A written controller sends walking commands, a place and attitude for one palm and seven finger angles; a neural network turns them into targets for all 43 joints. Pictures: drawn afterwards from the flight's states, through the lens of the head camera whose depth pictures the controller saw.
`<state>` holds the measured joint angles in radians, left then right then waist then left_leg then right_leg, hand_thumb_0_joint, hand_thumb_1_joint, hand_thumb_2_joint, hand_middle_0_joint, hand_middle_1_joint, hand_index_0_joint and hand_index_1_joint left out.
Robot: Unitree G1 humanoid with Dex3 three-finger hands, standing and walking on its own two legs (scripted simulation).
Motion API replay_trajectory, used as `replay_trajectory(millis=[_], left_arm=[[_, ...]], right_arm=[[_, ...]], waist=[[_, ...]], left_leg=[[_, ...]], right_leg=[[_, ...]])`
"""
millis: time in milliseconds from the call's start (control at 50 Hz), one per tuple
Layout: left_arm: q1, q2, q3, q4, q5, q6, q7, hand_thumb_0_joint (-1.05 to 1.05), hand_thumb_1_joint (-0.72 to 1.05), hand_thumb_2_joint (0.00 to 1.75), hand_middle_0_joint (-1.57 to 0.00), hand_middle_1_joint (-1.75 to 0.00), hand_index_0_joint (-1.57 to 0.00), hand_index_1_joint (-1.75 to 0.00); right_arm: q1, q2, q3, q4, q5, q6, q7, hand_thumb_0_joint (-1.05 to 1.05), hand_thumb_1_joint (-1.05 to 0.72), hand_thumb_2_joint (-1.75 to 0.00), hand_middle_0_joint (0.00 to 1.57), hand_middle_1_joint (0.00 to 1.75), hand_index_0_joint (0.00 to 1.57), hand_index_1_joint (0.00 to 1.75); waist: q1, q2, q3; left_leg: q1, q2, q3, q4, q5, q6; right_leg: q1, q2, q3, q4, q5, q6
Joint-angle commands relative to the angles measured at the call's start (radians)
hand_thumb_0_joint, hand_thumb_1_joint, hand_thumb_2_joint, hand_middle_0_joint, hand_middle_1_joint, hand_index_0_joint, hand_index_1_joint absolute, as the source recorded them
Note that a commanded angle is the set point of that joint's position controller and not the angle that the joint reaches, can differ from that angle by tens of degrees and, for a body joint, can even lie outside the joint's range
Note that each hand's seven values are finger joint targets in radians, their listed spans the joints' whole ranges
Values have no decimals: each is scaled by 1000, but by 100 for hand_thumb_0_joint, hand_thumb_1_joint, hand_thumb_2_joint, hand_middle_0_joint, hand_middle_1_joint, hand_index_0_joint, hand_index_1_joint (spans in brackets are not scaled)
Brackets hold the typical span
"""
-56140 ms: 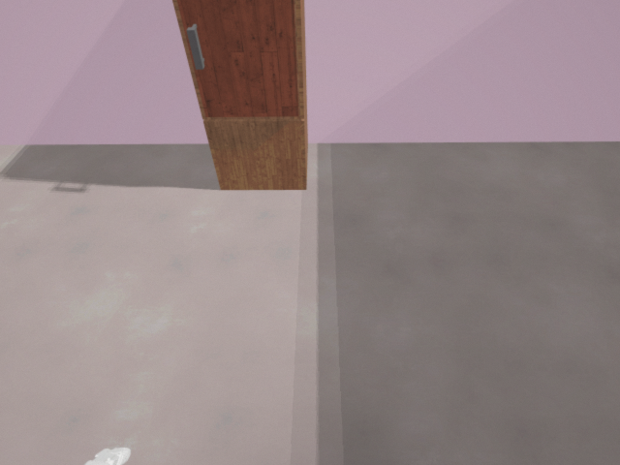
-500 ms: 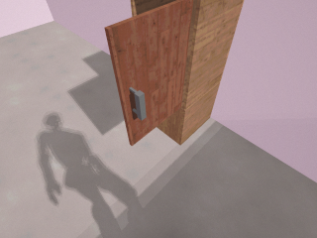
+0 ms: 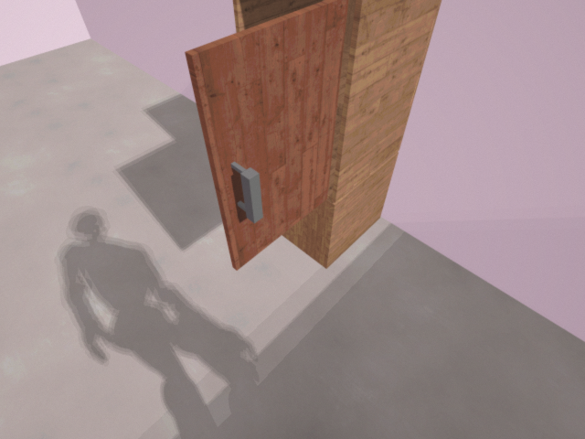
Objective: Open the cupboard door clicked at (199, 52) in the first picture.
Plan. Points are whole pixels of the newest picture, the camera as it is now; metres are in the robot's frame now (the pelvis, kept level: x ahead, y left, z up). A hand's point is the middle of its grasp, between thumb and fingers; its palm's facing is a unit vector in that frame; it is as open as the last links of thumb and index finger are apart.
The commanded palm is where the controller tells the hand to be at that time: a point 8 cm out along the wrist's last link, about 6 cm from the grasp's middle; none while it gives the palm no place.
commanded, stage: look to check the result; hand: left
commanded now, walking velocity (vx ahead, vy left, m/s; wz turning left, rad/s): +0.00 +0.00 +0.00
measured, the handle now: (245, 191) +0.60 +0.14 -0.06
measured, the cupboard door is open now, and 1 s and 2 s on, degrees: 90 90 90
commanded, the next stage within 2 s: stand and wait in 0.48 s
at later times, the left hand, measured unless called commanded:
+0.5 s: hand out of the picture +0.08 +0.22 -0.16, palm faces -0.01 -0.95 -0.32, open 7.4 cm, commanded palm none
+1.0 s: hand out of the picture +0.10 +0.20 -0.16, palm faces -0.01 -0.95 -0.32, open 7.4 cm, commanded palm none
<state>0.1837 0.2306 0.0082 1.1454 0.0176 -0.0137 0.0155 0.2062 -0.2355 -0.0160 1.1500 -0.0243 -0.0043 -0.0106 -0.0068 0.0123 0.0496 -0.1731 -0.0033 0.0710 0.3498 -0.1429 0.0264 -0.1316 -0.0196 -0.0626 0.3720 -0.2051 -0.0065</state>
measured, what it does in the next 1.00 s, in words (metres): shifts its weight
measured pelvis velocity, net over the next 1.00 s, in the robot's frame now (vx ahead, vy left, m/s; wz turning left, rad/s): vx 0.04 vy -0.03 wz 0.00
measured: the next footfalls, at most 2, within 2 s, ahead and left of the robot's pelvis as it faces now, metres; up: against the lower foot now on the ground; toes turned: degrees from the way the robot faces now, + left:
none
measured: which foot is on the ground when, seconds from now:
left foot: down 0.00-1.00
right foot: down 0.00-1.00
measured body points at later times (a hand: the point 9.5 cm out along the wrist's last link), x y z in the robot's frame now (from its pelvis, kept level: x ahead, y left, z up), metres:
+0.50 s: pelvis +0.02 -0.01 +0.00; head +0.03 -0.03 +0.45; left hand +0.08 +0.27 -0.13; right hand +0.09 -0.29 -0.15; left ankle +0.03 +0.10 -0.75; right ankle +0.00 -0.11 -0.75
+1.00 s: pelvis +0.04 -0.03 +0.00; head +0.06 -0.04 +0.45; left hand +0.10 +0.25 -0.13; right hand +0.10 -0.31 -0.15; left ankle +0.03 +0.10 -0.75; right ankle +0.00 -0.11 -0.75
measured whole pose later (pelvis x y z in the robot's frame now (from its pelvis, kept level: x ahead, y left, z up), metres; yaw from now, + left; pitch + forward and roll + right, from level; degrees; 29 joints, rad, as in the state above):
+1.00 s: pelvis +0.04 -0.03 +0.00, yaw +0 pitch -1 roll +0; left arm 0.13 0.28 0.00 1.14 0.01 -0.03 0.02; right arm 0.13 -0.29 -0.01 1.15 -0.02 0.00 -0.01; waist -0.01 0.02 0.05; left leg -0.10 0.03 0.05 0.29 -0.17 -0.02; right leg -0.04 0.02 -0.08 0.29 -0.23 -0.04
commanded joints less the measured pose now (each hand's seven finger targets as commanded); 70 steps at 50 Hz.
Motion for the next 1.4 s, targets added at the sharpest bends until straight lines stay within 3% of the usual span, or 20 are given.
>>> replay_trajectory(millis=[0, 180, 540, 580, 640, 700, 840, 900, 1240, 1380], left_arm=[[0, 178, 30, -43, -6, -13, 5, 0, 90, 90, -20, -30, -20, -30], [-33, 213, 30, -43, -8, -20, 4, 0, 90, 90, -20, -30, -20, -30], [-69, 253, 33, -50, -8, -29, 5, 0, 90, 90, -20, -30, -20, -30], [-78, 253, 32, -52, -9, -28, 5, 0, 90, 90, -20, -30, -20, -30], [-73, 255, 34, -54, -9, -30, 7, 0, 90, 90, -20, -30, -20, -30], [-76, 254, 32, -53, -10, -29, 7, 0, 90, 90, -20, -30, -20, -30], [-62, 253, 35, -54, -11, -30, 11, 0, 90, 90, -20, -30, -20, -30], [-62, 248, 33, -53, -13, -30, 12, 0, 90, 90, -20, -30, -20, -30], [-28, 224, 33, -51, -13, -28, 16, 0, 90, 90, -20, -30, -20, -30], [-27, 209, 30, -48, -14, -25, 15, 0, 90, 90, -20, -30, -20, -30]], right_arm=[[-12, -159, -19, -46, 2, -13, -10, 0, -90, -90, 20, 30, 20, 30], [-55, -198, -19, -48, 4, -16, -9, 0, -90, -90, 20, 30, 20, 30], [-111, -242, -16, -60, 6, -17, -7, 0, -90, -90, 20, 30, 20, 30], [-110, -239, -16, -57, 5, -17, -7, 0, -90, -90, 20, 30, 20, 30], [-107, -243, -16, -60, 7, -16, -9, 0, -90, -90, 20, 30, 20, 30], [-105, -238, -14, -56, 5, -16, -9, 0, -90, -90, 20, 30, 20, 30], [-93, -234, -15, -55, 8, -12, -13, 0, -90, -90, 20, 30, 20, 30], [-88, -224, -15, -51, 6, -12, -13, 0, -90, -90, 20, 30, 20, 30], [-63, -201, -12, -45, 8, -10, -20, 0, -90, -90, 20, 30, 20, 30], [-52, -186, -10, -42, 5, -10, -20, 0, -90, -90, 20, 30, 20, 30]], waist=[[1, -3, -10], [0, -10, -54], [2, -25, -78], [0, -5, -78], [2, -30, -83], [1, -9, -80], [1, -39, -84], [-1, -24, -81], [1, -33, -75], [0, -6, -61]], left_leg=[[10, 121, -141, -87, -34, 4], [59, 130, -141, -76, 70, 3], [102, 136, -131, -77, 140, -5], [100, 135, -130, -78, 152, -7], [109, 136, -128, -72, 166, -7], [106, 137, -125, -74, 177, -9], [120, 135, -116, -61, 192, -11], [118, 135, -113, -63, 193, -12], [127, 134, -99, -50, 192, -13], [115, 135, -102, -56, 188, -14]], right_leg=[[-41, -105, 107, -98, -6, -38], [-8, -113, 109, -108, 79, -38], [32, -120, 110, -128, 185, -36], [43, -124, 109, -125, 204, -35], [48, -123, 107, -126, 235, -35], [59, -126, 105, -122, 254, -36], [68, -124, 101, -121, 315, -32], [75, -126, 105, -117, 331, -33], [72, -120, 101, -121, 349, -29], [73, -118, 102, -120, 320, -35]])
